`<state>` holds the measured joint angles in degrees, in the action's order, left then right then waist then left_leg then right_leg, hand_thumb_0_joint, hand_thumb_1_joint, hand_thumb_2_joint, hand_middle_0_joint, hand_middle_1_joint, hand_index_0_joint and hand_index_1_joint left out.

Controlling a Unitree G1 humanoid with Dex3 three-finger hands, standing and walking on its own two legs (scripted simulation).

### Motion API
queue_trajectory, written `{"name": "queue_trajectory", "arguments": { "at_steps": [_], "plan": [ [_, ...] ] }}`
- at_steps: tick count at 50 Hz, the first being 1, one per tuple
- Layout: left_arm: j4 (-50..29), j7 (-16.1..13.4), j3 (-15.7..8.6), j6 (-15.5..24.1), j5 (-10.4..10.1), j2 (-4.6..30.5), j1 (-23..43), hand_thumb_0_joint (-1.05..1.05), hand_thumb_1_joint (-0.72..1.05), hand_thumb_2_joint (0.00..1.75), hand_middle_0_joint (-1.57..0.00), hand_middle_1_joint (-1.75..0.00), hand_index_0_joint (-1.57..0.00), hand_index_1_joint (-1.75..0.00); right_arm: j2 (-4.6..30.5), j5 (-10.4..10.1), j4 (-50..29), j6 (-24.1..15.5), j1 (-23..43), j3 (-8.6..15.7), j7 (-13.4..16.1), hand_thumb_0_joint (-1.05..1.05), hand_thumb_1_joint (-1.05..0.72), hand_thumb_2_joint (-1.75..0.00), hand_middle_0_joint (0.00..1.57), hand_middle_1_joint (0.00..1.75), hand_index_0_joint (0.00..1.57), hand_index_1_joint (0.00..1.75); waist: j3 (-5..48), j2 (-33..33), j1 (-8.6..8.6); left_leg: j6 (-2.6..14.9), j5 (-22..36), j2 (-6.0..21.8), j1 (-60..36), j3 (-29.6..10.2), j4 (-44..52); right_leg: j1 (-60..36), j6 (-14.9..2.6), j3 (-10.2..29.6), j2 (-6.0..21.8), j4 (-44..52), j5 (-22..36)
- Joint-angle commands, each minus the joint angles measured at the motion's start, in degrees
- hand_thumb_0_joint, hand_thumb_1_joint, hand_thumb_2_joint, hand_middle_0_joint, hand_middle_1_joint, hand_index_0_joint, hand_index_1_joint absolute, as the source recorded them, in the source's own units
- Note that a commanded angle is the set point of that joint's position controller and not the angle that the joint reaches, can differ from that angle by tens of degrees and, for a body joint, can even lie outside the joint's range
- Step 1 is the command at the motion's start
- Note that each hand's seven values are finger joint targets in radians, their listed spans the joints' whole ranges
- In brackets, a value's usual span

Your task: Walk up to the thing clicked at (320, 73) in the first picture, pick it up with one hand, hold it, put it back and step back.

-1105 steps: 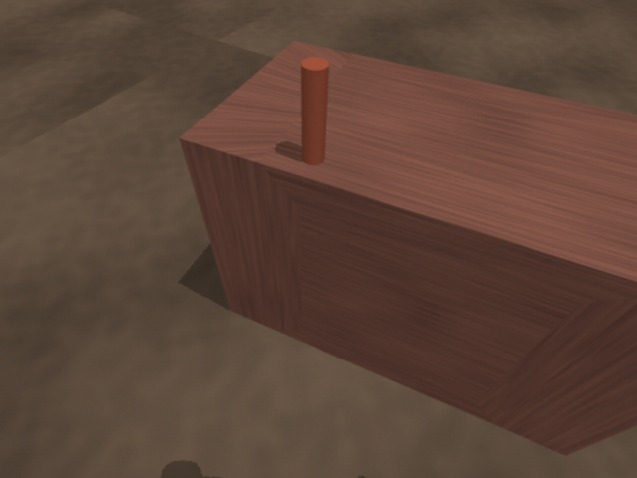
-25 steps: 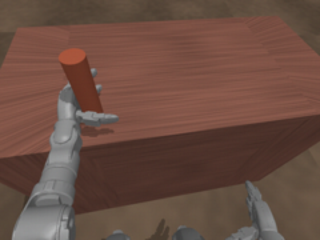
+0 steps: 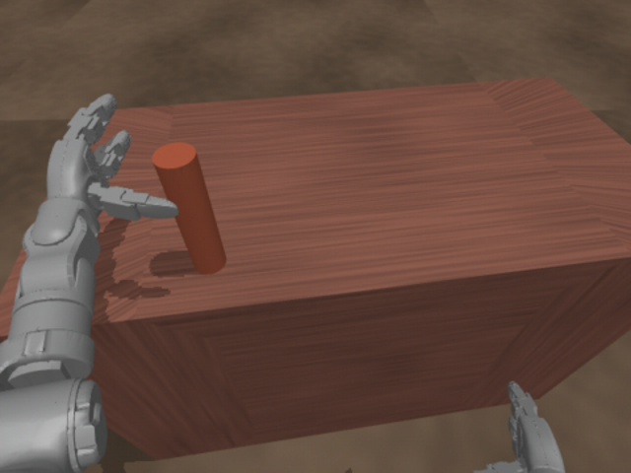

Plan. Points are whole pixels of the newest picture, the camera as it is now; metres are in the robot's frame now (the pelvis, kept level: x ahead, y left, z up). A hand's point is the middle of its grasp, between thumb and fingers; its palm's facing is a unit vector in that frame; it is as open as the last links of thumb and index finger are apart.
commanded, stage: rise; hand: left
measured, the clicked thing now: (194, 216) +0.43 +0.14 +0.11
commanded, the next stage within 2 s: sink last in 0.12 s
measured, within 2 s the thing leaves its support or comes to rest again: neither
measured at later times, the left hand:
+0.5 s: hand (28, 210) +0.36 +0.28 +0.19, palm faces +0.33 -0.89 -0.31, open 17.5 cm
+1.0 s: hand out of the picture +0.16 +0.27 +0.16, palm faces +0.43 -0.79 -0.45, open 17.5 cm
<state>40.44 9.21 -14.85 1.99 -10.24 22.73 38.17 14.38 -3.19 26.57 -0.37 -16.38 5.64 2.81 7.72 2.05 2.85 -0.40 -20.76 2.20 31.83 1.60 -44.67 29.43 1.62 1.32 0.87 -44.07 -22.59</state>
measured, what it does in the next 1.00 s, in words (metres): stands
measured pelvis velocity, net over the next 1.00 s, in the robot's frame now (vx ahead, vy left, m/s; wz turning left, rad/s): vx -0.01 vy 0.00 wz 0.05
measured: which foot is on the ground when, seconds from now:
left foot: down 0.00-1.00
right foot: down 0.00-1.00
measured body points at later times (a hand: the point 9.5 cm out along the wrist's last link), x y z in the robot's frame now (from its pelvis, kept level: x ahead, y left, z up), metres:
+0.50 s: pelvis +0.00 +0.00 +0.02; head +0.01 -0.02 +0.47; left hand +0.34 +0.32 +0.21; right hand +0.15 -0.26 -0.07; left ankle +0.02 +0.12 -0.71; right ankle -0.01 -0.14 -0.71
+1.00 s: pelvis -0.01 +0.00 +0.02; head -0.02 -0.03 +0.47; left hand +0.13 +0.31 +0.19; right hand +0.17 -0.27 -0.04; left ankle +0.02 +0.12 -0.71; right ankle -0.01 -0.14 -0.71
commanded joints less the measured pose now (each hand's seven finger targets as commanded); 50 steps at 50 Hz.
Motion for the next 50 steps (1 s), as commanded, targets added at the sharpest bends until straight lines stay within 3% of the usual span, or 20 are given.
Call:
{"name": "queue_trajectory", "arguments": {
  "at_steps": [1, 2, 3, 4, 5, 6, 8, 11, 13, 16, 21, 22, 26, 27, 28, 32, 35, 37, 45, 50],
  "plan": [
    [-11.75, 4.87, -0.37, -1.40, -2.25, 9.25, 27.26, 0.00, -0.30, 0.14, -0.22, -0.15, -0.22, -0.14, 6.45, -0.52, -7.04, -4.97, 6.73, 0.92, 1.13, 0.00, 0.54, -0.05, 0.05, 0.05, 0.05, 0.05, 16.36, -2.15, 0.98, 1.60, 16.30, -0.80, -15.46, -0.31, 6.37, -3.73, -1.53, -2.52, -1.55, 7.44, 17.88],
    [-11.05, 5.49, -1.63, -2.14, -2.78, 11.01, 27.04, 0.00, -0.38, 0.09, -0.14, -0.07, -0.14, -0.06, 9.36, -0.36, -7.10, -5.25, 6.29, 2.79, 1.59, 0.00, 0.61, -0.04, 0.05, 0.05, 0.05, 0.05, 16.15, -3.44, 1.76, 1.80, 16.49, -0.92, -16.05, -0.13, 6.37, -3.76, -1.27, -2.40, -1.42, 7.87, 18.51],
    [-19.80, 2.07, -2.63, 0.32, 4.93, 21.20, 26.72, 0.00, -0.46, 0.07, -0.06, -0.03, -0.06, -0.04, 14.04, 0.75, -10.41, -5.02, 3.34, 8.09, 1.84, 0.00, 0.61, -0.04, 0.05, 0.05, 0.05, 0.05, 16.80, -4.21, 0.07, 1.33, 18.15, -1.42, -17.68, 0.67, 7.59, -6.24, -0.48, -2.85, -1.04, 8.97, 21.19],
    [-11.73, 0.45, -3.79, 0.19, 4.94, 19.65, 23.33, 0.00, -0.54, 0.06, -0.05, -0.03, -0.05, -0.04, 12.76, 0.92, -7.41, -4.76, 1.66, 6.80, 1.54, 0.00, 0.61, -0.04, 0.05, 0.05, 0.05, 0.05, 13.19, -4.80, 0.71, 1.19, 16.86, -1.34, -16.36, 0.85, 7.83, -6.15, -0.50, -3.11, -1.13, 8.73, 20.01],
    [-11.78, 0.64, -1.23, 0.11, 4.97, 15.82, 22.84, 0.00, -0.53, 0.05, -0.05, -0.03, -0.05, -0.03, 7.57, 0.55, -7.61, -4.62, 2.15, 2.45, 0.73, 0.00, 0.61, -0.04, 0.05, 0.05, 0.05, 0.05, 10.96, -3.80, 0.13, 1.22, 15.64, -1.63, -15.50, 0.99, 8.45, -5.66, -0.46, -3.02, -0.93, 9.37, 19.06],
    [-8.89, 0.71, -1.05, -0.15, 4.91, 15.12, 22.96, 0.00, -0.54, 0.06, -0.05, -0.04, -0.04, -0.04, 7.39, 0.32, -7.10, -4.40, 3.13, 2.68, 0.45, 0.00, 0.61, -0.04, 0.05, 0.05, 0.05, 0.05, 7.72, -5.82, 0.50, 1.36, 13.39, -1.70, -14.06, 0.79, 9.25, -4.88, -0.41, -3.12, -0.93, 10.19, 16.75],
    [-12.47, -0.76, -5.19, 0.60, 6.01, 22.21, 24.01, 0.00, -0.54, 0.06, -0.05, -0.04, -0.04, -0.05, 10.97, 0.37, -6.30, -4.19, 2.16, 7.10, 0.92, 0.00, 0.61, -0.04, 0.05, 0.05, 0.05, 0.05, 10.70, -5.20, -0.56, 1.52, 12.99, -1.90, -15.47, 0.91, 9.92, -6.56, -0.45, -3.00, -0.58, 10.83, 15.97],
    [-12.95, -1.38, -7.41, 1.67, 6.94, 24.04, 22.22, 0.00, -0.53, 0.05, -0.05, -0.05, -0.05, -0.04, 5.97, 0.13, -11.81, -4.32, 1.91, 1.41, -0.32, 0.00, 0.61, -0.04, 0.05, 0.05, 0.05, 0.05, 12.10, -5.30, -1.97, 1.70, 14.63, -2.26, -15.52, 1.15, 10.31, -10.10, -0.57, -2.94, -0.26, 11.44, 17.27],
    [-15.57, -2.10, -10.03, 2.59, 7.27, 26.84, 22.72, 0.00, -0.57, 0.06, -0.06, -0.02, -0.03, -0.05, 6.45, 0.10, -11.83, -4.03, 2.27, 2.18, -0.14, 0.00, 0.58, -0.05, 0.05, 0.05, 0.05, 0.05, 15.46, -2.42, -3.02, 1.46, 17.07, -2.29, -17.19, 1.04, 10.64, -11.94, -0.84, -2.81, -0.21, 11.39, 19.08],
    [-20.06, -2.75, -9.26, 3.61, 7.24, 24.38, 18.30, 0.00, -0.57, 0.06, -0.06, -0.03, -0.04, -0.05, 2.75, 0.25, -7.09, -4.08, 2.08, -0.42, -0.90, 0.00, 0.57, -0.06, 0.05, 0.05, 0.05, 0.05, 14.91, 4.02, -5.07, 0.84, 20.16, -2.21, -17.67, 1.15, 10.64, -12.46, -1.38, -2.98, -0.18, 11.15, 20.61],
    [-32.42, -5.38, -7.22, 5.07, 6.95, 18.97, 6.65, 0.00, -0.58, 0.06, -0.06, -0.03, -0.04, -0.05, 7.66, 0.70, -7.92, -5.33, 7.59, 3.77, -0.39, 0.00, 0.56, -0.06, 0.05, 0.05, 0.05, 0.05, 15.89, 5.34, -4.54, 0.12, 18.72, -1.16, -22.20, 0.34, 12.24, -11.49, -2.05, -3.74, -1.11, 12.77, 17.18],
    [-32.93, -5.92, -5.68, 5.22, 6.90, 16.17, 3.43, 0.00, -0.58, 0.05, -0.06, -0.04, -0.04, -0.06, 6.77, 0.75, -6.67, -5.61, 7.11, 2.88, -0.42, 0.00, 0.55, -0.06, 0.05, 0.05, 0.05, 0.05, 14.12, 4.53, -4.32, -0.07, 18.85, -0.79, -22.27, -0.05, 12.50, -10.81, -2.17, -4.32, -1.59, 12.95, 16.46],
    [-45.74, -8.13, -5.80, 6.21, 5.88, 13.12, -16.38, 0.00, -0.57, 0.05, -0.06, -0.04, -0.05, -0.05, 11.06, 0.45, -5.63, -5.72, 3.98, 7.41, 0.72, 0.00, 0.55, -0.06, 0.05, 0.05, 0.05, 0.05, 9.15, -0.23, -3.94, -0.06, 18.70, -0.54, -22.71, -0.22, 13.83, -11.29, -1.76, -4.82, -2.05, 14.08, 16.57],
    [-50.73, -8.47, -5.62, 6.69, 5.58, 11.98, -19.95, 0.00, -0.57, 0.05, -0.06, -0.04, -0.05, -0.05, 9.31, 0.21, -4.89, -5.50, 2.84, 6.46, 0.69, 0.00, 0.55, -0.06, 0.05, 0.05, 0.05, 0.05, 7.47, -0.61, -4.35, 0.05, 19.24, -0.76, -22.20, -0.02, 14.08, -11.76, -1.66, -4.84, -1.93, 14.36, 17.51],
    [-52.86, -8.90, -7.46, 7.02, 5.37, 12.70, -23.76, 0.00, -0.57, 0.05, -0.06, -0.04, -0.05, -0.05, 9.93, 0.04, -6.04, -5.44, 2.50, 7.02, 0.90, 0.00, 0.55, -0.06, 0.05, 0.05, 0.05, 0.05, 6.57, -1.20, -4.19, 0.09, 19.46, -0.98, -22.00, 0.25, 14.33, -12.33, -1.56, -4.74, -1.87, 14.50, 18.00],
    [-62.28, -9.41, -8.30, 8.27, 4.91, 10.68, -36.83, 0.00, -0.56, 0.05, -0.06, -0.05, -0.05, -0.05, 7.12, -0.24, -2.94, -4.03, -1.51, 6.72, 0.52, 0.00, 0.55, -0.06, 0.05, 0.05, 0.05, 0.05, 0.60, -2.08, -4.11, 0.54, 19.16, -1.69, -20.10, 1.15, 15.01, -12.36, -1.11, -4.45, -1.36, 15.23, 19.38],
    [-68.71, -9.95, -12.53, 9.24, 5.10, 12.96, -43.63, 0.00, -0.56, 0.04, -0.06, -0.04, -0.05, -0.05, 6.54, 0.33, -4.21, -3.74, -0.79, 6.93, 0.35, 0.00, 0.54, -0.06, 0.05, 0.05, 0.05, 0.05, 1.76, 0.87, -5.27, 0.50, 20.27, -1.87, -20.31, 1.32, 15.30, -14.60, -1.30, -4.41, -0.86, 15.48, 20.21],
    [-73.23, -10.20, -11.05, 10.55, 5.06, 11.11, -50.49, 0.00, -0.55, 0.04, -0.05, -0.04, -0.05, -0.05, 5.61, 0.29, -8.27, -4.26, 2.72, 5.58, 0.18, 0.00, 0.55, -0.06, 0.05, 0.05, 0.05, 0.05, 0.20, 1.06, -6.03, 0.59, 18.55, -2.12, -19.56, 1.58, 15.65, -15.30, -1.33, -4.23, -0.52, 16.06, 18.55],
    [-72.50, -12.00, -10.87, 12.84, 5.85, 7.68, -61.41, 0.00, -0.54, 0.05, -0.05, -0.04, -0.04, -0.05, 10.40, 1.25, -8.15, -7.05, 2.15, 10.13, 1.43, 0.00, 0.57, -0.05, 0.05, 0.05, 0.05, 0.05, -5.10, 0.78, -4.22, 0.80, 11.31, -2.10, -20.21, 0.64, 18.08, -13.76, -1.80, -4.44, -0.73, 17.85, 11.24],
    [-69.71, -11.80, -9.36, 14.67, 6.37, 6.19, -59.58, 0.00, -0.52, 0.04, -0.04, -0.03, -0.03, -0.04, 6.63, 1.29, -5.95, -9.21, 1.18, 7.36, 1.36, 0.00, 0.58, -0.05, 0.05, 0.05, 0.05, 0.05, -8.57, -4.11, -4.29, 1.64, 6.16, -2.23, -20.06, 0.34, 20.10, -12.48, -1.23, -4.78, -0.79, 19.96, 6.50]
  ]
}}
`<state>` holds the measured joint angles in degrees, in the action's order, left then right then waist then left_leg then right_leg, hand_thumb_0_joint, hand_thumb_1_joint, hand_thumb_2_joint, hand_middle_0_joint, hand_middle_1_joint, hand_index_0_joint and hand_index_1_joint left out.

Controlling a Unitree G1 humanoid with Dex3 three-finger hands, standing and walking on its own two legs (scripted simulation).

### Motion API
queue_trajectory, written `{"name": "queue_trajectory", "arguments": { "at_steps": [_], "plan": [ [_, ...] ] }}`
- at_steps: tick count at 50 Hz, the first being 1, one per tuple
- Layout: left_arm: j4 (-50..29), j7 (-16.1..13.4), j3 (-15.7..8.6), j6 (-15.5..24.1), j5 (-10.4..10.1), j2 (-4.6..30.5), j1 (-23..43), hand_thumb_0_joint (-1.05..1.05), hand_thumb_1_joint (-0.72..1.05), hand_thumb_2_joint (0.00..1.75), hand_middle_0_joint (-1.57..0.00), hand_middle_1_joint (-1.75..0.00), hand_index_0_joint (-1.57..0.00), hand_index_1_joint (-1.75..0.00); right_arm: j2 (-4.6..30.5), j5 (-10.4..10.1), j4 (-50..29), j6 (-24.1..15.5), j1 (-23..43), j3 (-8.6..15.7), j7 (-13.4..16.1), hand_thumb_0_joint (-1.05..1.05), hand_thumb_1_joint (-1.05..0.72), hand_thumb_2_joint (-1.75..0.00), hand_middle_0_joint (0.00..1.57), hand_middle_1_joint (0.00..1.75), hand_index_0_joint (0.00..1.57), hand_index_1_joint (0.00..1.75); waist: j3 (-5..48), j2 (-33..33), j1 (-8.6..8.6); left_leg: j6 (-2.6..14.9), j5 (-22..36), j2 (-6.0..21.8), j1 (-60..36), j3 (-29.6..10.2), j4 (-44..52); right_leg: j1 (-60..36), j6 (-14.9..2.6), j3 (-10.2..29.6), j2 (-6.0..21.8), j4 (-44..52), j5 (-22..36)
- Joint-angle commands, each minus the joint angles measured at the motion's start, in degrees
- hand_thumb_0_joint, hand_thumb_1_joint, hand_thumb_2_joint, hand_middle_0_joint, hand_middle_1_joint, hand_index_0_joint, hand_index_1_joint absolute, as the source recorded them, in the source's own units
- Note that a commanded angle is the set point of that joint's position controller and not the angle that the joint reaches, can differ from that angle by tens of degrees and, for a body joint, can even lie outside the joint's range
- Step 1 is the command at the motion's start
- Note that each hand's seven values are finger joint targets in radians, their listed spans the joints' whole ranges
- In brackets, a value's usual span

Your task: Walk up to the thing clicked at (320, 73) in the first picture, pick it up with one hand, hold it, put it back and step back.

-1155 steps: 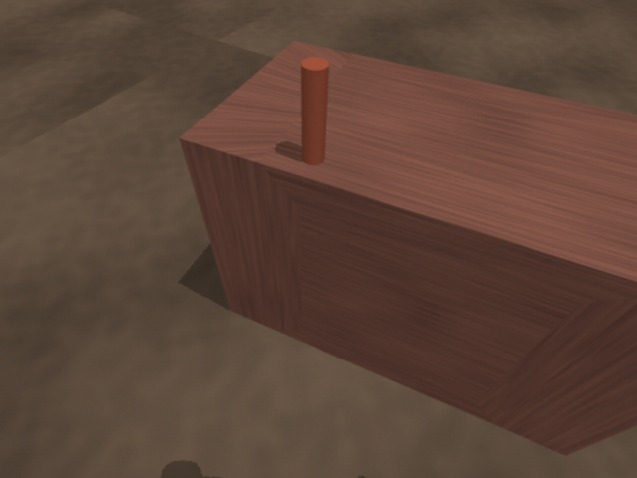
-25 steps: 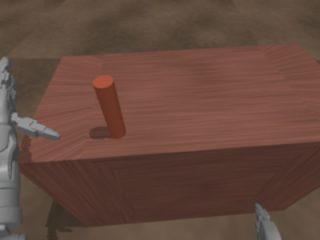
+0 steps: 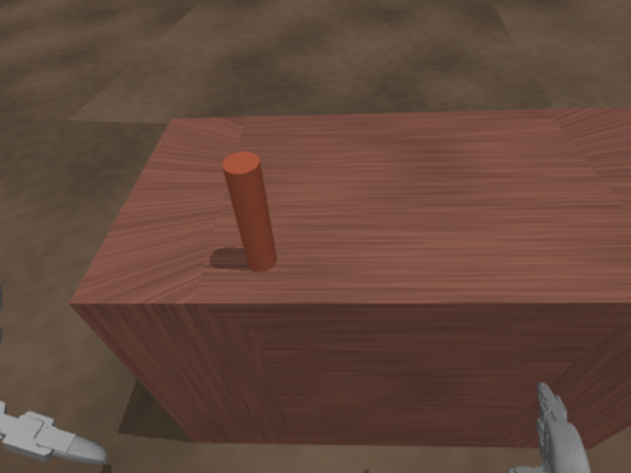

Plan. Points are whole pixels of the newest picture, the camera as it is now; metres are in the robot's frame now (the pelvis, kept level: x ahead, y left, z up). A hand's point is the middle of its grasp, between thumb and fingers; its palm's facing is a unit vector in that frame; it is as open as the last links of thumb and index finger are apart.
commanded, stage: sink last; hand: left
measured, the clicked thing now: (253, 217) +0.44 +0.12 +0.08
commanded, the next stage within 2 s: home in 0.32 s
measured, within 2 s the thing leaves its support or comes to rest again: neither
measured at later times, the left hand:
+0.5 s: hand (66, 354) +0.19 +0.24 +0.15, palm faces +0.36 -0.84 -0.39, open 17.5 cm
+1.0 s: hand (205, 444) +0.18 +0.17 -0.08, palm faces +0.05 -0.98 -0.19, open 17.7 cm
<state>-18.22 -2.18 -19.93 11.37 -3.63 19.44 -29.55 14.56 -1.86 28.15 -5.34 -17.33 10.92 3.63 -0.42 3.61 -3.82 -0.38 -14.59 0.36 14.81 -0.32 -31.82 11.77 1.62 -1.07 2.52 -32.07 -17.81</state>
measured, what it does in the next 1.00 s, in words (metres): stands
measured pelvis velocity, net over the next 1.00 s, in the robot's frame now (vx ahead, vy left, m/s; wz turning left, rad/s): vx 0.01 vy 0.00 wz -0.01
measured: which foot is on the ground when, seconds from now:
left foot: down 0.00-1.00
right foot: down 0.00-1.00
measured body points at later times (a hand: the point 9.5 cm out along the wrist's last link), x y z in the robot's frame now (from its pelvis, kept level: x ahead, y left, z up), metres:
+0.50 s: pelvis -0.01 +0.00 +0.01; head -0.01 -0.02 +0.46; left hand +0.16 +0.29 +0.17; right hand +0.15 -0.27 -0.06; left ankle +0.03 +0.12 -0.73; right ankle +0.00 -0.14 -0.73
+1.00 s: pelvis +0.01 +0.00 +0.01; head +0.04 +0.00 +0.46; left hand +0.17 +0.22 -0.06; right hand +0.18 -0.23 -0.08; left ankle +0.03 +0.12 -0.73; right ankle +0.00 -0.14 -0.73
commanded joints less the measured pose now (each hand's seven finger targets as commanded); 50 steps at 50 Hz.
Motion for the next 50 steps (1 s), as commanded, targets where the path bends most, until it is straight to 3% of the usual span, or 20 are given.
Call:
{"name": "queue_trajectory", "arguments": {
  "at_steps": [1, 3, 4, 6, 7, 8, 9, 11, 13, 14, 18, 21, 22, 26, 29, 34, 38, 43, 47, 50],
  "plan": [
    [-11.62, -0.27, -3.81, 5.82, -0.06, 9.26, 8.77, 0.00, -0.52, 0.04, -0.04, -0.03, -0.03, -0.04, 5.45, 0.09, -8.28, -4.76, 2.28, 0.61, 0.38, 0.00, 0.58, -0.05, 0.05, 0.05, 0.05, 0.05, -0.48, -4.96, 2.35, 1.69, -0.82, -0.44, -3.00, 2.36, 7.50, 5.21, -1.23, -2.32, -2.42, 8.10, 1.05],
    [-14.55, -0.29, -4.18, 7.16, 0.12, 10.26, 10.20, 0.00, -0.52, 0.04, -0.04, -0.03, -0.03, -0.04, 4.28, 0.17, -9.38, -5.69, 3.03, -0.98, 0.15, 0.00, 0.58, -0.05, 0.05, 0.05, 0.05, 0.05, 0.39, -3.43, 1.56, 1.61, -1.65, -0.68, -3.06, 2.56, 8.09, 4.47, -1.38, -2.25, -2.14, 8.46, 0.09],
    [-13.95, -0.54, -6.09, 7.51, 0.10, 11.88, 9.49, 0.00, -0.52, 0.04, -0.04, -0.03, -0.03, -0.04, 6.05, 0.33, -7.31, -5.83, 1.51, 1.35, 0.42, 0.00, 0.58, -0.05, 0.05, 0.05, 0.05, 0.05, 0.52, -3.48, 1.44, 1.72, -1.16, -1.02, -3.13, 2.73, 7.81, 3.99, -1.29, -1.97, -1.88, 8.91, 0.30],
    [-16.06, -0.78, -7.65, 8.43, 0.20, 13.26, 9.21, 0.00, -0.52, 0.04, -0.04, -0.03, -0.03, -0.04, 5.07, 0.50, -8.16, -6.44, 3.62, -0.20, -0.02, 0.00, 0.58, -0.05, 0.05, 0.05, 0.05, 0.05, 0.54, 0.09, -0.23, 1.26, -1.38, -1.16, -2.32, 2.91, 8.53, 2.49, -1.66, -1.95, -1.86, 9.02, -0.04],
    [-16.66, -1.04, -9.48, 8.87, 0.13, 14.96, 9.82, 0.00, -0.52, 0.04, -0.04, -0.03, -0.03, -0.04, 6.39, 0.55, -8.58, -6.70, 4.18, 1.08, 0.05, 0.00, 0.58, -0.05, 0.05, 0.05, 0.05, 0.05, 1.77, 1.03, -0.26, 1.09, -0.88, -1.24, -2.94, 3.01, 8.42, 1.71, -1.77, -1.69, -1.65, 9.27, 0.14],
    [-16.02, -1.03, -9.41, 9.09, 0.10, 14.60, 9.23, 0.00, -0.52, 0.04, -0.04, -0.03, -0.04, -0.04, 7.96, 0.75, -8.28, -6.82, 3.33, 2.78, 0.16, 0.00, 0.57, -0.05, 0.05, 0.05, 0.05, 0.05, 1.84, -0.38, 0.33, 1.07, -0.15, -1.25, -3.33, 2.98, 8.19, 1.45, -1.65, -1.68, -1.74, 9.48, 0.91],
    [-15.50, -1.12, -9.86, 9.30, -0.02, 14.48, 9.18, 0.00, -0.52, 0.04, -0.04, -0.03, -0.03, -0.04, 6.79, 0.83, -9.64, -7.00, 5.48, 1.22, -0.14, 0.00, 0.57, -0.05, 0.05, 0.05, 0.05, 0.05, 1.24, -0.41, -0.74, 0.98, -0.85, -1.38, -2.50, 2.96, 8.51, 0.70, -1.67, -1.78, -1.66, 10.07, -0.16],
    [-14.24, -1.31, -11.19, 9.97, -0.01, 15.04, 10.05, 0.00, -0.53, 0.04, -0.04, -0.03, -0.04, -0.04, 6.89, 0.86, -8.17, -7.20, 5.82, 2.02, -0.24, 0.00, 0.57, -0.05, 0.05, 0.05, 0.05, 0.05, 0.80, 0.97, -0.77, 0.77, -0.62, -1.22, -2.87, 2.85, 9.06, 0.13, -1.87, -1.51, -1.80, 10.27, 0.01],
    [-9.30, -1.24, -10.91, 10.09, -0.12, 13.75, 10.00, 0.00, -0.54, 0.04, -0.05, -0.04, -0.04, -0.04, 8.49, 0.99, -7.29, -7.06, 5.64, 3.63, -0.18, 0.00, 0.54, -0.06, 0.05, 0.05, 0.05, 0.05, -0.53, -3.05, -0.17, 0.89, -0.24, -0.99, -3.22, 2.49, 9.50, 0.38, -1.61, -1.72, -2.04, 10.91, 0.09],
    [-6.00, -0.99, -10.61, 10.07, -0.20, 13.04, 10.17, 0.00, -0.55, 0.04, -0.05, -0.04, -0.04, -0.05, 7.78, 0.77, -7.86, -7.09, 5.25, 2.93, -0.40, 0.00, 0.54, -0.06, 0.05, 0.05, 0.05, 0.05, -1.70, -4.17, 0.14, 0.99, -0.44, -0.84, -3.20, 2.45, 9.80, 0.29, -1.42, -1.86, -2.21, 11.22, 0.28],
    [-1.28, 0.20, -6.81, 10.89, -0.96, 9.48, 9.86, 0.00, -0.56, 0.05, -0.05, -0.04, -0.04, -0.05, 5.63, -0.32, -8.21, -7.11, 5.24, 0.75, -0.96, 0.00, 0.53, -0.06, 0.05, 0.05, 0.05, 0.05, -3.93, -7.92, -0.17, 1.28, -2.36, -0.77, -3.05, 2.56, 11.16, 1.99, -1.27, -2.20, -2.37, 12.45, -2.09],
    [-7.23, 1.07, -3.15, 11.84, -0.78, 7.47, 9.00, 0.00, -0.58, 0.05, -0.06, -0.05, -0.04, -0.06, 5.20, -0.61, -7.97, -7.52, 3.31, -0.35, -1.22, 0.00, 0.51, -0.07, 0.05, 0.05, 0.05, 0.05, -1.22, -4.51, 0.12, 1.24, -0.34, -0.75, -5.42, 2.85, 11.47, 1.68, -1.46, -2.36, -2.39, 11.76, 0.10],
    [-7.68, 1.19, -1.63, 11.96, -0.57, 6.39, 8.33, 0.00, -0.50, 0.11, -0.06, -0.07, -0.06, -0.07, 5.52, -0.63, -9.59, -7.93, 3.19, -0.43, -1.24, 0.00, 0.43, -0.15, 0.11, 0.13, 0.11, 0.13, -0.33, -4.82, 0.85, 1.28, 0.78, -0.70, -6.54, 3.04, 11.29, 1.37, -1.37, -2.33, -2.41, 11.52, 1.39],
    [-7.48, 0.59, -0.91, 11.79, 0.09, 6.41, 6.02, 0.00, -0.53, 0.07, -0.05, -0.06, -0.05, -0.06, 2.01, -0.24, -6.94, -7.68, 3.87, -4.37, -1.56, 0.00, 0.11, -0.44, 0.12, 0.17, 0.12, 0.17, 0.80, -2.01, -0.53, 1.23, 3.30, -0.67, -5.90, 2.84, 11.30, -1.35, -1.65, -2.48, -2.29, 10.83, 4.41],
    [-3.36, 0.47, 2.39, 10.94, 0.52, 3.86, 3.04, 0.00, -0.54, 0.06, -0.05, -0.06, -0.05, -0.05, -1.51, 0.25, -4.36, -7.03, 8.07, -7.78, -1.70, 0.00, -0.13, -0.51, 0.13, 0.19, 0.13, 0.19, 0.77, -1.03, -1.02, 1.11, 4.66, -0.81, -4.68, 2.81, 10.86, -1.60, -1.74, -2.27, -2.11, 10.67, 5.52],
    [5.14, 0.64, 6.72, 8.83, 1.35, 1.36, 1.76, 0.00, -0.56, 0.05, -0.05, -0.05, -0.05, -0.05, 4.46, 1.35, -0.52, -5.96, 10.17, -3.04, -0.93, 0.00, -0.38, -0.60, 0.15, 0.21, 0.15, 0.21, 2.00, -1.00, 1.93, 0.95, 5.74, -0.64, -6.12, 2.78, 9.98, -0.29, -1.61, -2.07, -2.20, 10.49, 7.32],
    [11.41, 0.58, 9.88, 6.87, 2.15, 0.03, 4.03, 0.00, -0.60, 0.02, -0.05, -0.04, -0.05, -0.04, 7.04, 1.50, -1.07, -5.92, 10.02, -1.47, -0.22, 0.00, -0.58, -0.72, 0.17, 0.25, 0.17, 0.25, 3.62, -4.14, 4.08, 0.91, 7.48, -0.21, -8.92, 2.10, 10.07, 0.59, -1.46, -2.67, -2.82, 10.17, 9.15],
    [23.34, 0.65, 16.30, 4.38, 2.91, -4.02, 11.90, 0.00, -0.61, 0.01, -0.04, -0.04, -0.04, -0.04, -1.80, 0.79, -0.40, -5.66, 11.63, -9.31, -0.23, 0.00, -0.70, -0.79, 0.18, 0.27, 0.18, 0.27, 1.31, -7.43, 4.58, 1.60, 7.11, -0.72, -7.28, 2.34, 9.71, 2.76, -1.02, -2.49, -1.85, 10.52, 9.18],
    [34.51, 0.56, 16.51, 2.45, 3.34, -3.26, 14.95, 0.00, -0.60, 0.03, -0.05, -0.04, -0.05, -0.04, -0.08, 1.07, 0.90, -4.71, 8.90, -8.91, 0.08, 0.00, -0.79, -0.84, 0.19, 0.28, 0.19, 0.28, 4.55, -5.74, 4.73, 1.43, 9.65, -1.10, -7.31, 2.82, 8.61, 2.07, -1.15, -1.90, -1.22, 9.38, 12.39],
    [38.80, -0.31, 13.78, 0.89, 3.43, -0.02, 16.56, 0.00, -0.59, 0.03, -0.05, -0.04, -0.05, -0.04, 2.59, 1.50, -0.39, -4.01, 9.52, -8.09, 0.13, 0.00, -0.88, -0.90, 0.20, 0.30, 0.20, 0.30, 9.31, -1.41, 3.19, 0.52, 15.45, -0.70, -8.07, 2.87, 7.50, -1.67, -1.65, -1.60, -1.36, 7.78, 17.40]
  ]
}}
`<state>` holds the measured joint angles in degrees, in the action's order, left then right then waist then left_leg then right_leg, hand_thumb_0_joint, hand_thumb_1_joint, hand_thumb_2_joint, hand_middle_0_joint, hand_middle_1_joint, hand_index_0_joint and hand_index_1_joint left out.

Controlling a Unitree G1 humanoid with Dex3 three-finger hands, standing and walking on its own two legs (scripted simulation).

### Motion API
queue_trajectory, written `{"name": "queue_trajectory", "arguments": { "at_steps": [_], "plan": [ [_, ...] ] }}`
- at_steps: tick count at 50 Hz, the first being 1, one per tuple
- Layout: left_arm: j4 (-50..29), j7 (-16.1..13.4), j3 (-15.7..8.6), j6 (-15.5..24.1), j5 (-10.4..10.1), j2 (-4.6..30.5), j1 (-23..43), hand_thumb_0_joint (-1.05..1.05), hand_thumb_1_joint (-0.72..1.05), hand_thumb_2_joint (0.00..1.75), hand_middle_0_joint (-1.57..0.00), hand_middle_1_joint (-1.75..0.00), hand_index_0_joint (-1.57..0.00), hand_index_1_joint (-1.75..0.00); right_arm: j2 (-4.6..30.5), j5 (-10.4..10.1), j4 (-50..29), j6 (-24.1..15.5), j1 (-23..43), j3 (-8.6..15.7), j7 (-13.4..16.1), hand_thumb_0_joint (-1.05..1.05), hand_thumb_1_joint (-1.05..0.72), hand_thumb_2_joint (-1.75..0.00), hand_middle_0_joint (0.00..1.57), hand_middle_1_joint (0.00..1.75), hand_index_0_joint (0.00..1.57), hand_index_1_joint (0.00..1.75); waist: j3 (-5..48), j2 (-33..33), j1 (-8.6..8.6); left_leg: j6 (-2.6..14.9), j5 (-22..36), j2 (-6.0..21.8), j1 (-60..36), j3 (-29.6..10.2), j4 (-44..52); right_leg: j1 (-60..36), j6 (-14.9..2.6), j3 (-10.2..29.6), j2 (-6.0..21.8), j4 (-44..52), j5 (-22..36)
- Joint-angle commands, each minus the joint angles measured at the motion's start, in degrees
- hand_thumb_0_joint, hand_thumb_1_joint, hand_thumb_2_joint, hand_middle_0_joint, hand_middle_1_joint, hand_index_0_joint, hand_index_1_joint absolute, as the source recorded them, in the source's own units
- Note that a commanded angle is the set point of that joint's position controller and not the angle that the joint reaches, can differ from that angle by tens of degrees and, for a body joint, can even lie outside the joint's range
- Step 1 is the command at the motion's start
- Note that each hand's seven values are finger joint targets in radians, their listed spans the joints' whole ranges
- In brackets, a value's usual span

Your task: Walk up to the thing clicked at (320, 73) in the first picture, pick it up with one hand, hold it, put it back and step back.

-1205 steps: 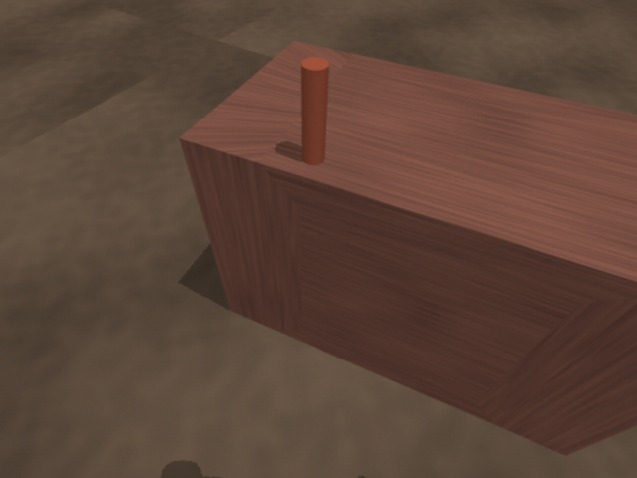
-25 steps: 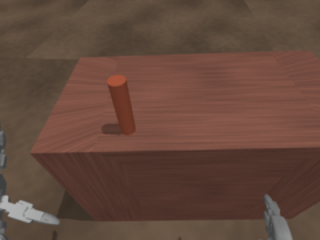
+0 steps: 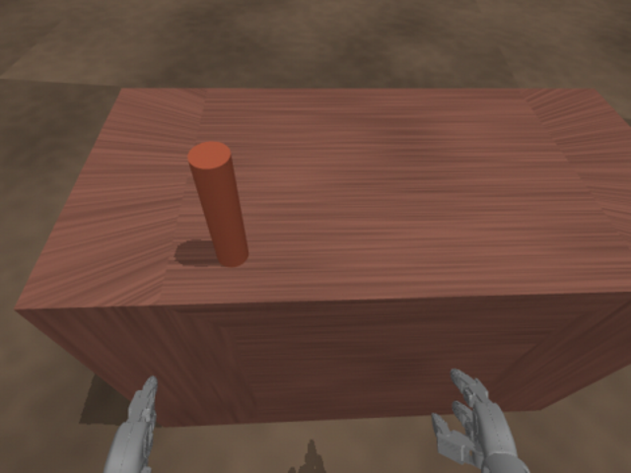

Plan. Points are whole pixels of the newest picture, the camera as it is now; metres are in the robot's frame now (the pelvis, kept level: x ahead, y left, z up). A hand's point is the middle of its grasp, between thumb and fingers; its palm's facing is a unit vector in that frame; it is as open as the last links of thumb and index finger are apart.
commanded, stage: home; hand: left
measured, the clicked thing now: (222, 212) +0.43 +0.13 +0.08
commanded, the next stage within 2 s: none
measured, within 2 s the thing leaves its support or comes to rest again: neither
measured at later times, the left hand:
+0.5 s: hand (188, 431) +0.19 +0.17 -0.11, palm faces +0.05 -0.97 -0.24, open 17.5 cm
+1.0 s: hand out of the picture +0.02 +0.26 -0.15, palm faces -0.08 -0.93 -0.37, open 17.5 cm
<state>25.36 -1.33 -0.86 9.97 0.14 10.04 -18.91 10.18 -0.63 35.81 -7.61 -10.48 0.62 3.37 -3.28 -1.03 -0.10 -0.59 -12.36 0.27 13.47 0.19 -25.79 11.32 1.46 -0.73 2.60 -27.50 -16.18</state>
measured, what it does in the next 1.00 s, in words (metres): stands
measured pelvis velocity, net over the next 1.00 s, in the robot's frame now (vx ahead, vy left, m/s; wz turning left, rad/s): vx -0.03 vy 0.00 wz -0.01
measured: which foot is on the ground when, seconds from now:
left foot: down 0.00-1.00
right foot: down 0.00-1.00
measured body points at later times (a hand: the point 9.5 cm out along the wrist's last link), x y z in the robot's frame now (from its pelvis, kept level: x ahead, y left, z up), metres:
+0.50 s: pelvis +0.01 +0.00 +0.00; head +0.03 +0.00 +0.45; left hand +0.19 +0.22 -0.09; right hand +0.14 -0.25 -0.11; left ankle +0.01 +0.13 -0.74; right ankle -0.02 -0.13 -0.74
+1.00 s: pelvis -0.03 +0.00 +0.00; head -0.04 +0.00 +0.45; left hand +0.02 +0.31 -0.12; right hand +0.03 -0.30 -0.12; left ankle +0.01 +0.13 -0.74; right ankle -0.02 -0.13 -0.74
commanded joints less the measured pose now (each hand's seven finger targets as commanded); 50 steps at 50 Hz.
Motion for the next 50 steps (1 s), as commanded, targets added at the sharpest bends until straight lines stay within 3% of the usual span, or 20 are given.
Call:
{"name": "queue_trajectory", "arguments": {
  "at_steps": [1, 2, 3, 5, 6, 11, 17, 19, 23, 24, 25, 27, 29, 34, 36, 39, 44, 50],
  "plan": [
    [-3.53, -1.41, -5.27, 1.79, -0.41, 9.57, 7.64, 0.00, -0.58, 0.03, -0.05, -0.04, -0.05, -0.04, 7.39, 0.29, -7.76, -1.47, 2.78, 2.62, 0.39, 0.00, -0.88, -0.90, 0.20, 0.30, 0.20, 0.30, 12.81, 4.04, -0.48, 0.40, 14.73, -0.33, -7.02, 2.36, 1.20, -1.47, -1.62, -1.84, -1.68, 2.90, 16.77],
    [-9.17, -3.34, -11.40, 2.53, -0.05, 14.02, 10.05, 0.00, -0.61, 0.00, -0.04, -0.03, -0.04, -0.03, 9.97, 0.86, -2.16, -0.72, -0.35, 2.68, 0.59, 0.00, -0.85, -0.88, 0.20, 0.29, 0.20, 0.29, 14.16, 7.91, -2.72, -0.17, 16.10, -0.49, -7.47, 2.20, 0.28, -1.91, -2.17, -2.07, -2.20, 2.33, 17.32],
    [-5.25, -3.20, -6.60, 1.98, 0.09, 10.02, 8.23, 0.00, -0.61, 0.01, -0.04, -0.04, -0.04, -0.04, 8.96, 0.75, -3.23, -0.54, -0.14, 1.95, 0.50, 0.00, -0.86, -0.88, 0.20, 0.29, 0.20, 0.29, 12.65, 7.59, -0.86, -0.35, 15.62, -0.27, -7.49, 2.55, 0.35, -1.55, -2.33, -1.96, -2.42, 2.64, 16.73],
    [-0.89, -3.21, -2.65, 0.63, -0.28, 5.43, 5.80, 0.00, -0.61, 0.01, -0.04, -0.04, -0.04, -0.04, 8.03, 0.57, -4.13, -0.17, 1.20, 1.49, 0.48, 0.00, -0.89, -0.90, 0.20, 0.30, 0.20, 0.30, 10.05, 5.69, -0.16, -0.04, 13.90, -0.24, -5.94, 2.62, 0.80, -1.18, -2.29, -1.97, -2.61, 3.09, 15.96],
    [-2.68, -3.59, -4.04, 0.54, -0.50, 6.81, 8.52, 0.00, -0.59, 0.03, -0.05, -0.04, -0.05, -0.04, 8.32, 0.43, -4.00, 0.04, 1.48, 1.72, 0.54, 0.00, -0.89, -0.90, 0.20, 0.30, 0.20, 0.30, 10.01, 5.84, -0.44, -0.03, 13.42, -0.22, -5.70, 2.68, 0.87, -1.18, -2.22, -1.96, -2.57, 3.35, 15.66],
    [-0.87, -3.51, -0.78, -0.72, -0.74, 3.56, 7.79, 0.00, -0.57, 0.04, -0.05, -0.05, -0.05, -0.05, 9.00, 0.16, -4.40, 1.26, 1.36, 2.10, 0.14, 0.00, -0.89, -0.90, 0.20, 0.30, 0.20, 0.30, 9.26, 1.19, -0.08, 0.17, 16.08, 0.33, -5.55, 2.46, 0.51, -1.18, -1.90, -2.53, -3.04, 3.06, 18.05],
    [0.88, -3.47, -1.59, -1.94, -0.54, 4.60, 9.80, 0.00, -0.55, 0.05, -0.05, -0.05, -0.05, -0.05, 9.94, 0.10, -3.95, 2.78, 0.33, 2.84, -0.03, 0.00, -0.90, -0.90, 0.20, 0.30, 0.20, 0.30, 11.22, -2.48, -0.17, 0.49, 19.79, 0.67, -6.87, 2.42, -0.36, -1.29, -1.46, -2.51, -3.28, 1.90, 21.80],
    [1.00, -3.83, -3.34, -2.32, -0.33, 6.71, 10.33, 0.00, -0.55, 0.05, -0.05, -0.05, -0.05, -0.05, 10.06, 0.20, -3.71, 3.10, 0.04, 2.96, 0.02, 0.00, -0.90, -0.90, 0.20, 0.30, 0.20, 0.30, 12.31, -1.60, -0.52, 0.47, 20.41, 0.54, -6.93, 2.63, -0.69, -2.14, -1.40, -2.30, -3.06, 1.88, 22.69],
    [0.02, -4.12, -3.06, -2.94, -0.49, 6.35, 10.39, 0.00, -0.55, 0.05, -0.05, -0.05, -0.05, -0.05, 9.42, 0.18, -4.58, 3.98, 1.26, 2.41, 0.20, 0.00, -0.89, -0.90, 0.20, 0.30, 0.20, 0.30, 10.71, 0.32, -0.92, 0.54, 16.63, -0.21, -6.14, 3.45, 0.09, -2.30, -1.28, -1.74, -2.45, 2.93, 20.83],
    [10.27, -2.83, -4.60, -4.42, 2.98, 19.51, 5.71, 0.00, -0.59, 0.03, -0.05, -0.04, -0.05, -0.04, 18.29, 3.89, 2.28, 4.49, -2.24, 4.73, -0.97, 0.00, -0.90, -0.90, 0.20, 0.30, 0.20, 0.30, 13.08, 3.07, 0.54, 2.02, 24.95, 5.56, -6.72, -0.84, -4.06, -3.22, -3.12, 2.88, 3.88, -0.99, 27.72],
    [10.67, -2.32, -4.80, -5.17, 2.97, 19.58, 4.93, 0.00, -0.56, 0.05, -0.05, -0.05, -0.05, -0.05, 18.41, 3.65, 2.57, 4.93, -1.54, 4.85, -1.62, 0.00, -0.90, -0.90, 0.20, 0.30, 0.20, 0.30, 14.08, 3.76, -0.42, 2.64, 24.72, 5.43, -7.24, -0.93, -4.08, -3.66, -3.57, 3.07, 4.22, -1.01, 28.22],
    [11.68, -1.58, -4.19, -5.69, 2.50, 18.21, 6.25, 0.00, -0.55, 0.06, -0.05, -0.05, -0.05, -0.05, 16.64, 3.03, 3.08, 4.95, -0.80, 4.14, -2.27, 0.00, -0.90, -0.90, 0.20, 0.30, 0.20, 0.30, 13.44, 2.23, -0.03, 2.68, 24.33, 5.54, -7.34, -1.29, -3.12, -2.82, -3.30, 2.66, 4.02, -0.62, 26.70],
    [13.75, -0.72, -2.69, -5.82, 1.84, 17.31, 8.94, 0.00, -0.57, 0.04, -0.05, -0.05, -0.05, -0.04, 16.90, 2.41, 4.90, 4.92, 0.05, 3.42, -2.97, 0.00, -0.90, -0.90, 0.20, 0.30, 0.20, 0.30, 9.46, 0.95, 0.25, 2.69, 15.15, 6.05, -4.61, -2.23, -0.27, -1.28, -2.96, 2.79, 3.58, 1.85, 17.25],
    [19.91, 0.02, -1.44, -6.22, 1.67, 18.99, 10.47, 0.00, -0.54, 0.06, -0.05, -0.05, -0.05, -0.05, 18.09, 2.23, 9.91, 5.25, 2.22, 2.82, -3.67, 0.00, -0.90, -0.90, 0.20, 0.30, 0.20, 0.30, 5.14, -0.57, 0.58, 2.47, 12.45, 6.25, -5.14, -3.29, 1.43, 0.63, -3.28, 4.01, 4.03, 5.19, 14.11],
    [21.87, 0.21, -1.11, -6.47, 1.60, 20.02, 11.39, 0.00, -0.55, 0.05, -0.05, -0.05, -0.05, -0.05, 18.80, 2.07, 11.80, 5.57, 2.71, 2.55, -3.82, 0.00, -0.90, -0.90, 0.20, 0.30, 0.20, 0.30, 2.61, -0.52, 0.77, 2.23, 7.71, 5.92, -3.75, -3.61, 3.17, 1.41, -3.36, 4.82, 4.07, 7.56, 8.64],
    [24.68, 0.48, -0.78, -6.77, 1.53, 21.46, 11.37, 0.00, -0.54, 0.06, -0.05, -0.05, -0.05, -0.05, 19.87, 2.00, 14.57, 5.70, 3.79, 2.24, -3.93, 0.00, -0.90, -0.90, 0.20, 0.30, 0.20, 0.30, 2.74, 0.80, 0.34, 2.20, 5.36, 5.76, -4.97, -3.88, 4.65, 1.33, -3.33, 5.30, 4.07, 9.20, 6.04],
    [28.84, 0.78, -0.44, -7.45, 1.54, 23.60, 11.36, 0.00, -0.57, 0.04, -0.05, -0.05, -0.05, -0.04, 21.71, 1.90, 18.55, 6.06, 3.15, 1.89, -4.13, 0.00, -0.90, -0.90, 0.20, 0.30, 0.20, 0.30, 0.66, 0.25, 0.56, 2.18, -3.11, 5.84, -4.61, -5.17, 7.63, 3.66, -3.31, 6.05, 3.80, 12.43, -4.82],
    [32.45, 1.01, -0.19, -7.61, 0.96, 24.16, 10.35, 0.00, -0.56, 0.05, -0.05, -0.05, -0.05, -0.05, 22.53, 1.88, 21.34, 5.86, 3.47, 1.38, -4.01, 0.00, -0.90, -0.90, 0.20, 0.30, 0.20, 0.30, 2.48, 1.41, -0.06, 2.40, -3.58, 6.37, -3.83, -6.05, 9.59, 0.01, -3.00, 6.15, 3.83, 11.62, -1.18]
  ]
}}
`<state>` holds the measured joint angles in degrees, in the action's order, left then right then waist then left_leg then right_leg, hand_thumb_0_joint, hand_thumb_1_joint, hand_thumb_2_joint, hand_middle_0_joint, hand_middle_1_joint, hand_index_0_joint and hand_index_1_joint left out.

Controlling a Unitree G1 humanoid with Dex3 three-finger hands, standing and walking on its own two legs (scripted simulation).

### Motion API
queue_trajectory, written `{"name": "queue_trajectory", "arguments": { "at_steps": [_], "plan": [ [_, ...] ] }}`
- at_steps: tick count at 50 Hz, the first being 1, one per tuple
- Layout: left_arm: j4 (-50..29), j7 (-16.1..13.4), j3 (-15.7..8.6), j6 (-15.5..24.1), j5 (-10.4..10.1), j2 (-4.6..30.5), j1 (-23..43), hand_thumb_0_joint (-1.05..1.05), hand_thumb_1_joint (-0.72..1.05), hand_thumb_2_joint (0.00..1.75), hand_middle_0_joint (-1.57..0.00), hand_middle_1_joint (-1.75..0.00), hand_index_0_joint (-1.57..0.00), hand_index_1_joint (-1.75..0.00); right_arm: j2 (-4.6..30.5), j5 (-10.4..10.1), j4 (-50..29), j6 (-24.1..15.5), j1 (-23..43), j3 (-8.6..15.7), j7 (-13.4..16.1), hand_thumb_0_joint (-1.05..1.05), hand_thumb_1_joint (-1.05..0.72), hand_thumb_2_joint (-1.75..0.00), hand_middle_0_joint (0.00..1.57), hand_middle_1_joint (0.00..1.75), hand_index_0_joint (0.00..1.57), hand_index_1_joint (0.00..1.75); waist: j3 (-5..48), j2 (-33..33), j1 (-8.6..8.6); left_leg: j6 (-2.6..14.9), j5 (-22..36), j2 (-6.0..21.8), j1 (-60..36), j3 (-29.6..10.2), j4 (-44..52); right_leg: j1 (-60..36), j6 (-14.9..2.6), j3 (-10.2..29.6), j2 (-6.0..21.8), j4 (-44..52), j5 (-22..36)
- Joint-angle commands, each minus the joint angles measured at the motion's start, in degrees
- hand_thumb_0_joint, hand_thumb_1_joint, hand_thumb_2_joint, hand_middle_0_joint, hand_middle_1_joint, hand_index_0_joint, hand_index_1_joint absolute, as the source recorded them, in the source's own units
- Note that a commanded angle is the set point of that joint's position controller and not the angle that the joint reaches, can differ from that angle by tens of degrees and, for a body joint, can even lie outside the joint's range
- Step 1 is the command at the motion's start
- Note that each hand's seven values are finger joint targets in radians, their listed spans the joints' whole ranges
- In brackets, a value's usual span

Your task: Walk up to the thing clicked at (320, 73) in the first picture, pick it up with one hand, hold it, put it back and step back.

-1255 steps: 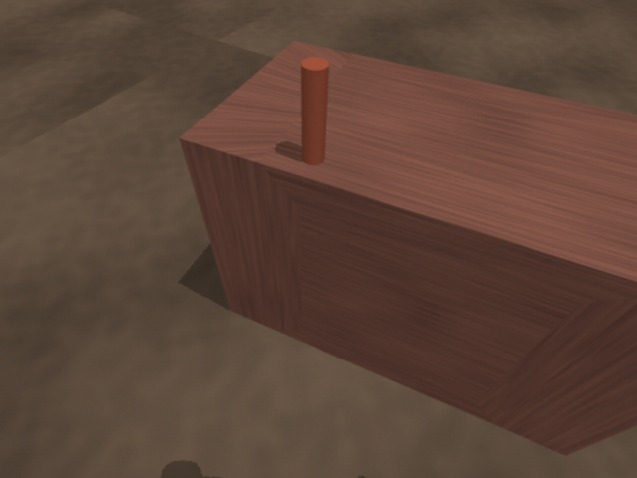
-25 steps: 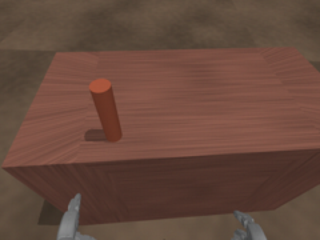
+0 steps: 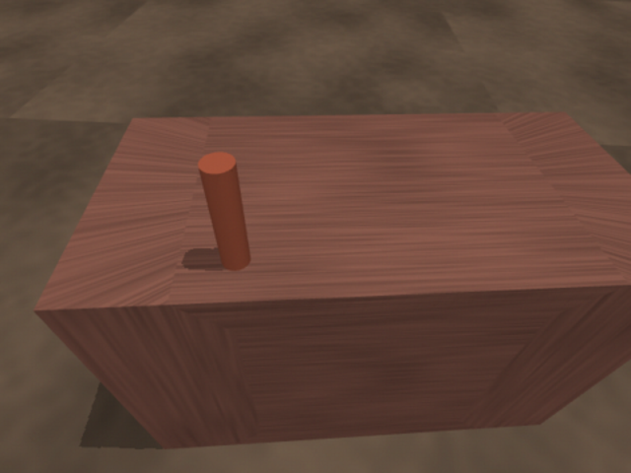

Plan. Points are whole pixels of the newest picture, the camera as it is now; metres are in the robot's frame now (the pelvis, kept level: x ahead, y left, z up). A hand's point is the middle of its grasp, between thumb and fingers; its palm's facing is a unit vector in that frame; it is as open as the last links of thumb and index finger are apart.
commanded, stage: home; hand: left
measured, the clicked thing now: (227, 217) +0.45 +0.13 +0.07
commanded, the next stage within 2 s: stand in 1.30 s
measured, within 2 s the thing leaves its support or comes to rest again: neither
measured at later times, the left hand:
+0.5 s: hand out of the picture +0.04 +0.26 -0.16, palm faces -0.06 -0.93 -0.35, open 17.5 cm
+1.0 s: hand out of the picture +0.11 +0.25 -0.15, palm faces -0.06 -0.94 -0.35, open 17.5 cm
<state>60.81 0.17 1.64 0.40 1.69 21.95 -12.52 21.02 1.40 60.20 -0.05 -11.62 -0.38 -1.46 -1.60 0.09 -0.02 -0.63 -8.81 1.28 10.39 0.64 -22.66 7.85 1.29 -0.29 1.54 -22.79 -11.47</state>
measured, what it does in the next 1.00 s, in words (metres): stands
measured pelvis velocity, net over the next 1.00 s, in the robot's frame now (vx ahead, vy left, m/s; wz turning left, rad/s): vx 0.03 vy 0.00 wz -0.01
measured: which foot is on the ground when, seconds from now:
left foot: down 0.00-1.00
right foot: down 0.00-1.00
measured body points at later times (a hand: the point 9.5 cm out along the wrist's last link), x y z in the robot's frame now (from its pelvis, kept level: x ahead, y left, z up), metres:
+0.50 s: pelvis +0.00 +0.01 +0.00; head +0.00 +0.00 +0.45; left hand +0.05 +0.31 -0.13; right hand +0.06 -0.29 -0.13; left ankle +0.04 +0.13 -0.74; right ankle +0.01 -0.13 -0.74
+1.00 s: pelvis +0.03 +0.00 +0.00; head +0.04 +0.00 +0.45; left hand +0.11 +0.30 -0.13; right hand +0.10 -0.30 -0.13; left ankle +0.04 +0.13 -0.74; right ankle +0.01 -0.13 -0.74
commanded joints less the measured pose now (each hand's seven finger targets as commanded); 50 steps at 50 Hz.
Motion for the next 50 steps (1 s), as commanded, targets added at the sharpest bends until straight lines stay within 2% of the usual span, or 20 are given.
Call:
{"name": "queue_trajectory", "arguments": {
  "at_steps": [1, 3, 4, 5, 6, 10, 12, 13, 16, 18, 19, 20, 24, 30, 36, 44, 50],
  "plan": [
    [-2.43, -0.47, -2.77, 1.82, -0.45, 12.62, 3.70, 0.00, -0.57, 0.04, -0.05, -0.05, -0.05, -0.05, 11.95, -0.09, -2.65, -1.56, 4.73, 2.35, 0.86, 0.00, -0.90, -0.90, 0.20, 0.30, 0.20, 0.30, -0.95, 0.56, -0.18, 2.30, -10.19, 5.14, 0.35, -6.85, 7.15, 4.93, -2.67, 5.51, 4.42, 7.25, -8.35],
    [-1.69, -0.40, -2.85, 1.50, -0.52, 12.63, 3.20, 0.00, -0.59, 0.03, -0.05, -0.04, -0.05, -0.04, 12.30, -0.08, -2.03, -1.40, 4.00, 2.33, 0.84, 0.00, -0.90, -0.90, 0.20, 0.30, 0.20, 0.30, -2.80, 0.41, -0.29, 2.29, -14.11, 4.89, 2.95, -7.22, 8.22, 5.50, -2.61, 5.60, 4.18, 7.50, -11.67],
    [-1.61, -0.39, -2.83, 1.53, -0.60, 12.62, 3.21, 0.00, -0.56, 0.05, -0.05, -0.05, -0.05, -0.05, 12.36, -0.17, -1.98, -1.40, 4.29, 2.43, 0.88, 0.00, -0.90, -0.90, 0.20, 0.30, 0.20, 0.30, -1.47, 0.30, -0.43, 2.56, -12.02, 4.96, 1.96, -6.71, 7.38, 4.51, -2.87, 6.02, 4.65, 7.54, -10.24],
    [-1.25, -0.35, -2.85, 1.47, -0.59, 12.54, 2.84, 0.00, -0.58, 0.03, -0.05, -0.04, -0.05, -0.04, 12.43, -0.14, -1.63, -1.36, 3.90, 2.38, 0.88, 0.00, -0.90, -0.90, 0.20, 0.30, 0.20, 0.30, -2.67, 0.20, -0.34, 2.45, -13.61, 4.86, 2.70, -7.25, 7.86, 6.06, -2.73, 5.99, 4.37, 7.83, -11.88],
    [-1.16, -0.27, -2.81, 1.49, -0.62, 12.38, 2.64, 0.00, -0.56, 0.05, -0.05, -0.05, -0.05, -0.05, 12.49, -0.17, -1.54, -1.48, 3.80, 2.48, 0.95, 0.00, -0.90, -0.90, 0.20, 0.30, 0.20, 0.30, -0.83, 1.31, -0.23, 2.70, -12.61, 5.28, 1.19, -7.10, 7.57, 4.94, -2.96, 6.01, 4.62, 7.23, -9.55],
    [-0.37, -0.28, -2.88, 1.48, -0.81, 11.75, 2.36, 0.00, -0.57, 0.04, -0.05, -0.05, -0.05, -0.05, 12.31, -0.28, -1.06, -1.63, 3.83, 2.28, 1.16, 0.00, -0.90, -0.90, 0.20, 0.30, 0.20, 0.30, -0.28, 2.01, -0.39, 2.71, -12.28, 5.59, 2.40, -7.74, 8.68, 3.02, -2.71, 5.46, 4.32, 6.14, -5.72],
    [-0.14, -0.32, -2.84, 1.49, -0.68, 11.59, 2.72, 0.00, -0.57, 0.04, -0.05, -0.05, -0.05, -0.05, 11.98, -0.37, -0.96, -1.64, 4.03, 2.35, 1.16, 0.00, -0.90, -0.90, 0.20, 0.30, 0.20, 0.30, -0.74, 0.76, -0.23, 2.57, -11.15, 5.33, 2.31, -7.36, 7.90, 3.70, -2.72, 5.63, 4.56, 6.31, -6.66],
    [0.16, -0.32, -2.89, 1.30, -0.71, 11.54, 2.66, 0.00, -0.58, 0.04, -0.05, -0.05, -0.05, -0.04, 12.09, -0.34, -0.60, -1.52, 3.79, 2.28, 1.22, 0.00, -0.90, -0.90, 0.20, 0.30, 0.20, 0.30, -2.07, 0.75, -0.12, 2.46, -13.61, 5.37, 2.81, -7.82, 8.51, 5.05, -2.66, 5.62, 4.33, 6.45, -9.02],
    [0.20, -0.19, -2.92, 1.29, -0.75, 11.30, 2.33, 0.00, -0.57, 0.04, -0.05, -0.05, -0.05, -0.04, 12.50, -0.47, -0.48, -1.45, 3.42, 2.43, 1.19, 0.00, -0.90, -0.90, 0.20, 0.30, 0.20, 0.30, -2.14, 1.18, -0.07, 2.60, -15.31, 5.29, 3.70, -7.91, 8.74, 4.82, -2.66, 5.69, 4.35, 6.64, -9.47],
    [0.18, -0.32, -2.78, 1.38, -0.64, 11.25, 2.62, 0.00, -0.58, 0.03, -0.05, -0.04, -0.05, -0.04, 12.11, -0.57, -0.71, -1.47, 4.45, 2.48, 1.25, 0.00, -0.90, -0.90, 0.20, 0.30, 0.20, 0.30, -0.38, 0.48, -0.09, 2.66, -11.30, 5.60, 1.45, -7.58, 7.54, 4.66, -2.81, 5.75, 4.72, 6.61, -6.87],
    [0.36, -0.29, -2.79, 1.33, -0.73, 11.33, 2.92, 0.00, -0.56, 0.05, -0.05, -0.05, -0.05, -0.05, 11.84, -0.63, -0.45, -1.49, 4.30, 2.37, 1.24, 0.00, -0.90, -0.90, 0.20, 0.30, 0.20, 0.30, -1.26, 0.00, 0.12, 2.53, -11.74, 5.44, 1.67, -7.62, 7.75, 5.31, -2.83, 5.79, 4.65, 6.69, -7.87],
    [0.18, -0.31, -2.87, 1.45, -0.68, 11.34, 3.05, 0.00, -0.56, 0.05, -0.05, -0.05, -0.05, -0.05, 12.08, -0.56, -0.52, -1.55, 4.38, 2.45, 1.31, 0.00, -0.90, -0.90, 0.20, 0.30, 0.20, 0.30, 0.48, 0.51, 0.09, 2.66, -9.79, 5.68, 0.38, -7.27, 7.20, 4.27, -2.89, 5.88, 4.90, 6.71, -5.10],
    [0.41, -0.52, -2.67, 1.65, -0.89, 11.01, 3.92, 0.00, -0.58, 0.04, -0.05, -0.04, -0.05, -0.04, 11.55, -0.88, -0.17, -1.68, 4.49, 2.10, 1.29, 0.00, -0.90, -0.90, 0.20, 0.30, 0.20, 0.30, 0.96, -0.46, 0.41, 2.53, -3.44, 5.57, -0.77, -6.59, 6.46, 2.74, -2.65, 5.75, 5.44, 6.36, -0.70],
    [0.56, -0.61, -2.71, 1.51, -1.02, 10.96, 4.87, 0.00, -0.57, 0.04, -0.05, -0.05, -0.05, -0.05, 11.75, -0.89, 0.27, -1.77, 5.38, 1.98, 1.42, 0.00, -0.90, -0.90, 0.20, 0.30, 0.20, 0.30, 0.57, -0.76, 0.28, 2.11, -0.60, 5.48, -1.54, -6.06, 6.46, 2.21, -2.30, 5.48, 5.52, 6.67, 1.12],
    [0.47, -0.73, -2.86, 1.33, -1.07, 10.87, 5.92, 0.00, -0.58, 0.04, -0.05, -0.05, -0.05, -0.05, 11.76, -0.92, 0.60, -1.75, 6.41, 2.01, 1.64, 0.00, -0.90, -0.90, 0.20, 0.30, 0.20, 0.30, 2.79, -0.47, 0.01, 2.04, 4.89, 6.17, -3.70, -5.41, 5.47, 0.09, -2.26, 5.33, 5.84, 6.28, 5.81],
    [0.56, -0.80, -2.97, 1.32, -1.13, 10.62, 6.54, 0.00, -0.57, 0.04, -0.05, -0.05, -0.05, -0.05, 11.80, -0.97, 0.98, -1.67, 6.89, 2.07, 1.81, 0.00, -0.90, -0.90, 0.20, 0.30, 0.20, 0.30, 3.42, -0.15, 0.10, 1.75, 8.09, 6.27, -5.08, -4.82, 4.96, -1.39, -1.99, 5.21, 6.10, 6.71, 9.11],
    [0.36, -0.89, -3.14, 1.31, -1.10, 10.66, 7.09, 0.00, -0.59, 0.03, -0.05, -0.04, -0.05, -0.04, 11.69, -0.95, 1.00, -1.71, 7.19, 2.03, 1.98, 0.00, -0.90, -0.90, 0.20, 0.30, 0.20, 0.30, 4.74, -0.16, 0.02, 1.69, 12.08, 6.62, -6.33, -4.25, 4.46, -3.02, -1.94, 4.92, 6.39, 6.40, 13.67]
  ]
}}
